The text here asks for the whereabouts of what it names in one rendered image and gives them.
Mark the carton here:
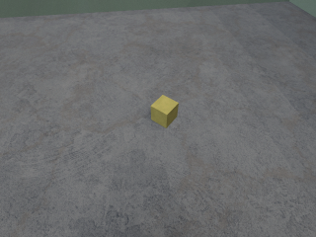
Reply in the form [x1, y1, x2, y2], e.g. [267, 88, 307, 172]
[150, 95, 179, 128]

